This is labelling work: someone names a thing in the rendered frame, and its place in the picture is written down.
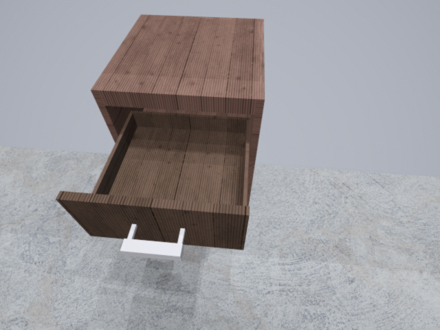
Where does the cabinet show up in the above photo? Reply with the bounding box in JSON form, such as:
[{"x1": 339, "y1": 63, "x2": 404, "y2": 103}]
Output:
[{"x1": 91, "y1": 14, "x2": 265, "y2": 206}]

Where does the handle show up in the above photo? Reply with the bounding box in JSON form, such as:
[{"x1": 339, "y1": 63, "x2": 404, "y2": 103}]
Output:
[{"x1": 120, "y1": 224, "x2": 186, "y2": 261}]

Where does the drawer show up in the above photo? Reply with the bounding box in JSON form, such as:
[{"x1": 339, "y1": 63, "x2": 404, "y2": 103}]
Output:
[{"x1": 56, "y1": 111, "x2": 250, "y2": 250}]

